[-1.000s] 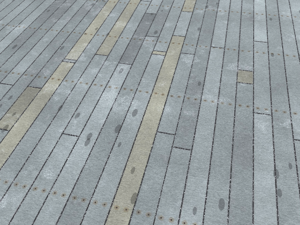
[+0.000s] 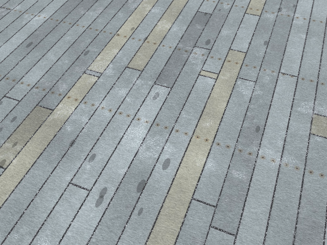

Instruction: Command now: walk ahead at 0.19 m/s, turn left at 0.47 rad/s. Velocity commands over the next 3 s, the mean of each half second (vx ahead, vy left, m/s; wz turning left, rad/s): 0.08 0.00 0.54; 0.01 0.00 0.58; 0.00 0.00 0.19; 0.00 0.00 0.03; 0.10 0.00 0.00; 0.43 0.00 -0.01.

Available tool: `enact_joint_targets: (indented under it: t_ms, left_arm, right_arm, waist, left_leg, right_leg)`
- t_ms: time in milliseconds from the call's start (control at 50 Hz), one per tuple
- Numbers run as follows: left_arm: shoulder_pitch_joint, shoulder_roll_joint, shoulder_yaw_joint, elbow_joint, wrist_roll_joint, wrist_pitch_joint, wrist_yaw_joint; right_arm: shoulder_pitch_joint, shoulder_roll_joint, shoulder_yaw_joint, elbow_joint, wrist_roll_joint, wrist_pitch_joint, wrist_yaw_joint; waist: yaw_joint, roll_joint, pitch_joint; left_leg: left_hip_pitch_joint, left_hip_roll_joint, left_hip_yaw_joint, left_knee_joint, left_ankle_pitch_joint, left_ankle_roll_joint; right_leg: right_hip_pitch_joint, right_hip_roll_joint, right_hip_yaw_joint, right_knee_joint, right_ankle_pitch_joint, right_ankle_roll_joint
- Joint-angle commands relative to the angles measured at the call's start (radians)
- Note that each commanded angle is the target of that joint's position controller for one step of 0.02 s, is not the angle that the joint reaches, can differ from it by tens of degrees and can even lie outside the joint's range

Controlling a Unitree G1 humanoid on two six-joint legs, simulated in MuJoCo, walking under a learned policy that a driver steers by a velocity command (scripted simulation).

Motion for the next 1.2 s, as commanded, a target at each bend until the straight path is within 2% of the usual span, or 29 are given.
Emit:
enact_joint_targets:
  t_ms: [20, 100, 140, 160, 180, 200, 240, 260, 300, 340, 440, 580, 620, 660, 680, 700, 720, 740, 760, 780, 820, 920, 1060, 1100, 1120, 1140, 1160, 1180, 1200]
  left_arm:
    - [0.011, 0.131, 0.024, -0.044, -0.003, 0.001, 0.018]
    - [0.004, 0.154, 0.04, -0.046, 0.0, 0.03, 0.033]
    - [-0.021, 0.172, 0.05, -0.059, -0.001, 0.046, 0.033]
    - [-0.008, 0.186, 0.056, -0.081, -0.002, 0.049, 0.028]
    - [0.065, 0.08, 0.037, -0.129, -0.009, 0.058, 0.015]
    - [0.027, 0.111, 0.036, -0.128, 0.019, 0.074, 0.012]
    - [-0.083, 0.12, 0.042, -0.151, 0.009, 0.077, 0.013]
    - [-0.105, 0.133, 0.047, -0.16, 0.017, 0.079, 0.016]
    - [-0.066, 0.115, 0.046, -0.151, 0.032, 0.103, 0.016]
    - [-0.056, 0.094, 0.042, -0.156, 0.022, 0.117, 0.014]
    - [-0.147, 0.117, 0.045, -0.2, 0.015, 0.132, 0.018]
    - [-0.166, 0.126, 0.039, -0.233, -0.005, 0.11, 0.026]
    - [-0.114, 0.129, 0.038, -0.229, -0.013, 0.1, 0.029]
    - [-0.017, 0.132, 0.038, -0.209, -0.012, 0.089, 0.037]
    - [-0.016, 0.203, 0.054, -0.214, 0.003, 0.083, 0.047]
    - [-0.083, 0.31, 0.075, -0.255, 0.018, 0.086, 0.048]
    - [-0.146, 0.286, 0.071, -0.267, 0.031, 0.091, 0.041]
    - [-0.182, 0.212, 0.049, -0.282, 0.025, 0.088, 0.037]
    - [-0.224, 0.174, 0.038, -0.287, 0.019, 0.085, 0.033]
    - [-0.239, 0.167, 0.035, -0.297, 0.016, 0.084, 0.03]
    - [-0.202, 0.166, 0.035, -0.302, 0.018, 0.085, 0.028]
    - [-0.054, 0.212, 0.056, -0.264, 0.017, 0.085, 0.024]
    - [-0.081, 0.248, 0.068, -0.244, 0.019, 0.088, -0.011]
    - [-0.105, 0.249, 0.067, -0.235, 0.005, 0.097, -0.015]
    - [-0.088, 0.237, 0.064, -0.225, 0.001, 0.1, -0.014]
    - [-0.046, 0.167, 0.044, -0.243, 0.007, 0.104, -0.019]
    - [-0.083, 0.105, 0.024, -0.276, 0.002, 0.117, -0.013]
    - [-0.111, 0.164, 0.036, -0.256, 0.003, 0.133, -0.004]
    - [-0.11, 0.164, 0.039, -0.242, -0.004, 0.139, -0.007]
  right_arm:
    - [-0.01, -0.006, 0.01, -0.055, -0.005, -0.002, 0.006]
    - [0.037, -0.043, -0.003, -0.063, -0.019, -0.005, 0.001]
    - [0.151, -0.067, -0.02, -0.04, -0.023, -0.024, -0.008]
    - [0.223, -0.149, -0.043, -0.039, -0.026, -0.039, -0.02]
    - [0.187, -0.274, -0.079, -0.054, -0.01, -0.023, -0.033]
    - [0.22, -0.257, -0.082, -0.063, 0.04, -0.006, -0.032]
    - [0.075, -0.154, -0.057, -0.089, 0.026, 0.021, -0.043]
    - [0.042, -0.124, -0.048, -0.096, 0.027, 0.025, -0.047]
    - [0.022, -0.112, -0.045, -0.103, 0.016, 0.022, -0.046]
    - [0.034, -0.143, -0.055, -0.104, 0.009, 0.012, -0.038]
    - [0.06, -0.179, -0.07, -0.115, 0.005, 0.027, -0.035]
    - [0.051, -0.19, -0.081, -0.132, -0.004, 0.041, -0.026]
    - [0.031, -0.188, -0.082, -0.137, -0.001, 0.045, -0.022]
    - [-0.009, -0.18, -0.081, -0.145, 0.016, 0.051, -0.022]
    - [0.008, -0.133, -0.069, -0.157, 0.027, 0.049, -0.027]
    - [0.027, -0.089, -0.061, -0.178, 0.041, 0.042, -0.032]
    - [0.014, -0.176, -0.08, -0.159, -0.007, 0.038, -0.036]
    - [0.032, -0.189, -0.088, -0.147, -0.011, 0.038, -0.03]
    - [0.068, -0.177, -0.088, -0.128, -0.011, 0.044, -0.023]
    - [0.096, -0.171, -0.087, -0.117, -0.011, 0.054, -0.014]
    - [0.095, -0.165, -0.08, -0.115, -0.003, 0.067, 0.003]
    - [-0.024, -0.137, -0.057, -0.168, 0.008, 0.079, 0.016]
    - [-0.029, -0.115, -0.03, -0.188, 0.026, 0.075, 0.005]
    - [0.02, -0.106, -0.024, -0.17, 0.018, 0.061, -0.005]
    - [0.038, -0.125, -0.023, -0.163, 0.002, 0.047, -0.013]
    - [0.063, -0.199, -0.031, -0.17, -0.018, 0.029, -0.021]
    - [0.043, -0.265, -0.04, -0.17, 0.006, 0.023, -0.028]
    - [0.052, -0.199, -0.027, -0.156, 0.013, 0.016, -0.03]
    - [-0.003, -0.148, -0.005, -0.156, 0.012, 0.014, -0.034]
  waist:
    - [0.001, -0.121, -0.062]
    - [-0.018, -0.138, -0.093]
    - [-0.074, -0.091, -0.156]
    - [-0.116, 0.028, -0.222]
    - [-0.027, 0.233, -0.295]
    - [-0.075, 0.073, -0.383]
    - [-0.034, -0.026, -0.132]
    - [-0.014, -0.025, -0.091]
    - [0.008, 0.005, -0.12]
    - [0.013, 0.004, -0.157]
    - [-0.027, 0.072, -0.16]
    - [-0.04, 0.097, -0.156]
    - [-0.019, 0.109, -0.16]
    - [0.038, 0.092, -0.15]
    - [0.021, -0.029, -0.136]
    - [-0.006, -0.256, -0.129]
    - [-0.01, -0.185, -0.077]
    - [-0.04, -0.122, -0.077]
    - [-0.07, -0.104, -0.068]
    - [-0.079, -0.141, -0.084]
    - [-0.049, -0.17, -0.093]
    - [0.039, -0.183, -0.106]
    - [0.035, -0.235, -0.131]
    - [-0.01, -0.207, -0.136]
    - [-0.027, -0.148, -0.145]
    - [-0.012, 0.074, -0.204]
    - [-0.017, 0.232, -0.174]
    - [-0.039, 0.115, -0.16]
    - [-0.009, 0.098, -0.115]
  left_leg:
    - [0.125, -0.038, 0.072, -0.121, 0.066, 0.007]
    - [0.198, -0.086, 0.093, -0.19, -0.1, 0.064]
    - [0.331, -0.115, 0.077, -0.328, -0.057, 0.111]
    - [0.5, 0.006, -0.095, -0.394, 0.33, 0.165]
    - [0.729, 0.305, -0.482, -0.344, 0.909, 0.374]
    - [0.695, 0.322, -0.553, -0.419, 0.667, 0.423]
    - [0.452, 0.232, -0.433, -0.531, 0.254, 0.341]
    - [0.395, 0.176, -0.385, -0.555, 0.186, 0.289]
    - [0.344, 0.11, -0.32, -0.554, 0.197, 0.247]
    - [0.354, 0.086, -0.309, -0.54, 0.224, 0.231]
    - [0.377, 0.063, -0.4, -0.583, -0.141, 0.196]
    - [0.384, 0.062, -0.521, -0.567, -0.154, 0.176]
    - [0.362, 0.053, -0.55, -0.555, -0.099, 0.155]
    - [0.276, -0.002, -0.532, -0.522, -0.167, 0.086]
    - [0.179, -0.086, -0.453, -0.416, -0.332, 0.02]
    - [0.014, -0.263, -0.209, -0.155, -0.44, -0.031]
    - [0.014, -0.202, -0.158, 0.057, -0.466, -0.044]
    - [0.076, -0.179, -0.172, 0.164, -0.42, -0.045]
    - [0.088, -0.175, -0.163, 0.242, -0.363, -0.049]
    - [0.077, -0.173, -0.15, 0.306, -0.327, -0.056]
    - [0.037, -0.161, -0.114, 0.351, -0.323, -0.082]
    - [-0.012, -0.116, -0.074, 0.183, -0.352, -0.119]
    - [0.271, -0.12, 0.007, -0.152, -0.385, -0.054]
    - [0.396, -0.124, 0.02, -0.396, -0.217, -0.026]
    - [0.513, -0.091, -0.036, -0.554, -0.055, -0.013]
    - [0.686, 0.139, -0.311, -0.606, 0.082, 0.022]
    - [0.583, 0.32, -0.462, -0.549, 0.426, 0.18]
    - [0.56, 0.288, -0.401, -0.528, 0.413, 0.228]
    - [0.526, 0.234, -0.33, -0.538, 0.365, 0.211]
  right_leg:
    - [-0.023, -0.252, 0.008, 0.016, 0.808, -0.033]
    - [0.047, -0.298, 0.009, 0.203, 0.929, -0.042]
    - [0.025, -0.284, -0.002, 0.465, 0.838, -0.017]
    - [-0.115, -0.223, -0.014, 0.729, 0.525, 0.038]
    - [-0.458, 0.004, 0.011, 1.068, -0.435, 0.094]
    - [-0.485, -0.024, 0.23, 1.111, -0.426, 0.099]
    - [-0.542, -0.081, 0.248, 1.015, -0.275, 0.107]
    - [-0.525, -0.095, 0.249, 0.939, -0.221, 0.112]
    - [-0.449, -0.081, 0.238, 0.873, -0.167, 0.124]
    - [-0.435, -0.07, 0.241, 0.814, -0.157, 0.133]
    - [-0.467, -0.063, 0.262, 0.663, -0.143, 0.149]
    - [-0.368, -0.012, 0.275, 0.469, -0.185, 0.116]
    - [-0.275, 0.014, 0.271, 0.35, -0.193, 0.09]
    - [-0.1, 0.018, 0.261, 0.082, -0.079, 0.062]
    - [-0.026, -0.129, 0.402, -0.068, -0.138, 0.029]
    - [-0.002, -0.41, 0.716, -0.15, -0.198, -0.074]
    - [-0.153, -0.458, 0.695, -0.121, -0.032, -0.145]
    - [-0.196, -0.399, 0.603, -0.083, 0.104, -0.139]
    - [-0.203, -0.326, 0.485, -0.051, 0.193, -0.103]
    - [-0.165, -0.277, 0.408, -0.029, 0.248, -0.079]
    - [-0.094, -0.251, 0.329, 0.01, 0.4, -0.083]
    - [0.099, -0.306, 0.303, 0.065, 0.559, -0.115]
    - [-0.008, -0.317, 0.26, 0.131, 0.603, -0.112]
    - [-0.054, -0.296, 0.238, 0.2, 0.549, -0.072]
    - [-0.13, -0.278, 0.215, 0.253, 0.444, -0.017]
    - [-0.295, -0.208, 0.148, 0.432, 0.099, 0.051]
    - [-0.374, -0.073, 0.139, 0.488, -0.365, 0.086]
    - [-0.351, -0.103, 0.222, 0.578, -0.376, 0.093]
    - [-0.36, -0.101, 0.237, 0.597, -0.327, 0.092]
